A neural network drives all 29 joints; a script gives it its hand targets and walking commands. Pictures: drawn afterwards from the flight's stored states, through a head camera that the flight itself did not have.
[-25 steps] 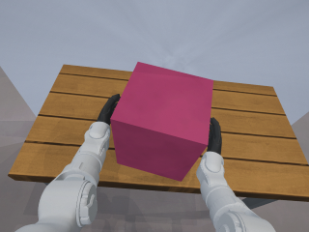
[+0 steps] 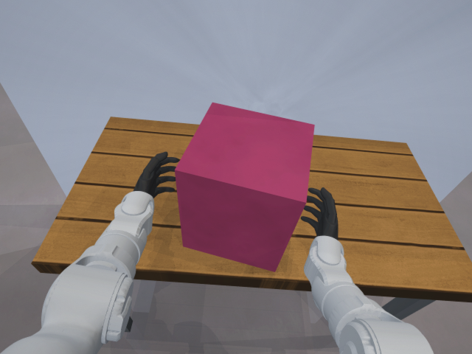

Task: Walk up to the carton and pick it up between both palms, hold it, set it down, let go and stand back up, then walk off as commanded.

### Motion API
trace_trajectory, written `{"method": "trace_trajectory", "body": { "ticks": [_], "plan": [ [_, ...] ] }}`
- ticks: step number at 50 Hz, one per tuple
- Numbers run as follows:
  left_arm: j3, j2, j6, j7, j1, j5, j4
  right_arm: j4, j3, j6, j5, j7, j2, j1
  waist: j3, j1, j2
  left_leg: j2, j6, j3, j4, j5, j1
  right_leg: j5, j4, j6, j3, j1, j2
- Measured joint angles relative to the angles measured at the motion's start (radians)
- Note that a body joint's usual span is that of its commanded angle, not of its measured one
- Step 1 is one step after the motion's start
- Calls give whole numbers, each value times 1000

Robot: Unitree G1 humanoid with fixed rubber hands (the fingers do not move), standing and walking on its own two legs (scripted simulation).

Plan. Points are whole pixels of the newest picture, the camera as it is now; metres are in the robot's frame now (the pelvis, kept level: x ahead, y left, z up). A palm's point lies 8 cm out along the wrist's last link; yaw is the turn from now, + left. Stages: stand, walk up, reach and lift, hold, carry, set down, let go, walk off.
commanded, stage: set down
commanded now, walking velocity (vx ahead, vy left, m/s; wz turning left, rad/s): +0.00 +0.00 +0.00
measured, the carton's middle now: (244, 189) +0.46 -0.03 +0.01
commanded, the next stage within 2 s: none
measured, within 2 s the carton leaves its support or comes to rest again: neither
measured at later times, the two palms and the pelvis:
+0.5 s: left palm (124, 223) +0.36 +0.19 +0.03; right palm (333, 270) +0.28 -0.17 +0.01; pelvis -0.03 +0.00 -0.01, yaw +0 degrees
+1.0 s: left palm (110, 248) +0.32 +0.21 +0.02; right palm (354, 304) +0.23 -0.19 +0.00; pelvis -0.03 +0.00 +0.00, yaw +0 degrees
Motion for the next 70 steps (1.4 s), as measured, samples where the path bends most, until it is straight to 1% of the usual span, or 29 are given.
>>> {"method": "trace_trajectory", "body": {
  "ticks": [3, 10, 16, 21, 24, 32, 41, 46, 49, 53, 58, 65, 70],
  "plan": [
    [-31, 12, 0, -7, 3, -37, 14, 0, 15, 20, 14, -7, 0, 5, 3, 0, 0, 0, 2, 0, 12, 0, -2, -7, 25, 0, 0, -8, 0],
    [-59, 28, -1, -24, 19, -96, 15, 0, 72, 34, 48, -24, 0, 40, 9, 0, 0, 0, 4, 0, 34, 1, -2, -15, 64, 0, 0, -16, 0],
    [-64, 38, -2, -38, 48, -115, 11, -2, 106, 34, 70, -36, -1, 77, 10, 0, 0, 0, 4, 0, 49, 1, -2, -17, 80, 0, 0, -17, 0],
    [-64, 56, -2, -43, 92, -127, -12, -37, 118, 34, 85, -38, -1, 114, 10, 0, 0, 0, 6, 0, 58, 1, -3, -17, 90, 0, 0, -17, 0],
    [-64, 70, -2, -50, 130, -128, -50, -69, 128, 33, 90, -39, -1, 138, 10, 0, 0, 0, 6, 0, 62, 1, -3, -17, 93, 0, 0, -17, 0],
    [-64, 104, 23, -76, 242, -128, -197, -179, 155, 43, 101, -44, -1, 225, 10, 0, 0, 0, 7, 0, 63, 3, -3, -15, 94, 0, 0, -17, 0],
    [-61, 126, 84, -93, 358, -128, -389, -357, 186, 69, 103, -50, 0, 359, 16, 0, 0, 0, 7, 0, 61, 3, -3, -15, 92, 0, 0, -17, 0],
    [-40, 137, 130, -104, 441, -129, -527, -479, 207, 84, 103, -58, -1, 454, 18, 0, 0, 0, 7, 0, 46, 11, -3, -7, 75, 0, 0, -16, 0],
    [-23, 143, 155, -111, 497, -129, -616, -572, 215, 93, 103, -62, -1, 522, 18, 0, 0, 0, 7, 0, 31, 19, -3, 3, 56, 0, 0, -14, 0],
    [-8, 151, 196, -120, 568, -129, -717, -679, 232, 119, 103, -64, -1, 603, 30, 0, 0, 0, 7, 0, 10, 30, 4, 17, 30, 0, 0, -4, 0],
    [-2, 163, 224, -125, 665, -129, -845, -824, 249, 152, 103, -64, -1, 707, 43, 1, 0, 0, 7, 0, -12, 38, 19, 28, 3, 0, 0, 13, 0],
    [1, 179, 237, -131, 788, -129, -982, -978, 287, 205, 103, -63, -1, 840, 49, 23, 0, -1, 7, 0, -35, 39, 56, 29, -18, -2, 0, 48, 0],
    [1, 197, 243, -136, 881, -139, -1066, -1058, 312, 228, 103, -63, -1, 914, 50, 34, 0, -1, 5, 0, -46, 39, 75, 26, -24, -5, 0, 64, 0]
  ]
}}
